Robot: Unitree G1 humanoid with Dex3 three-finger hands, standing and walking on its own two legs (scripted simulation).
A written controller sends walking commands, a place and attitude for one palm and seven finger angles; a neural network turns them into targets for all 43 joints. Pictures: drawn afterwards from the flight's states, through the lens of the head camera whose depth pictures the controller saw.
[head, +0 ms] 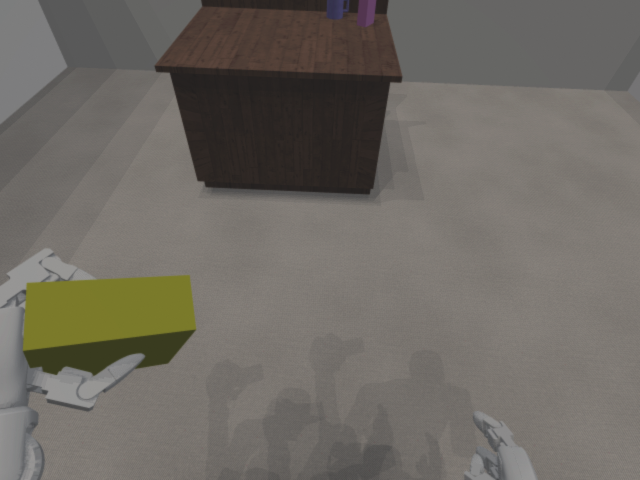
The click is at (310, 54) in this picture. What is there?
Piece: table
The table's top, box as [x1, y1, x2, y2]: [155, 6, 401, 82]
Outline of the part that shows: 155,64 156,71 395,82 401,81 401,73 386,14 375,14 374,22 366,27 362,27 356,24 357,13 343,12 343,17 341,19 334,20 327,18 326,12 320,11 202,6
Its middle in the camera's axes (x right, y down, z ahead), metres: -0.15 -0.85 +1.64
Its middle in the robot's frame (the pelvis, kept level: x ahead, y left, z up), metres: +1.78 +0.23 -0.13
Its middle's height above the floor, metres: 0.64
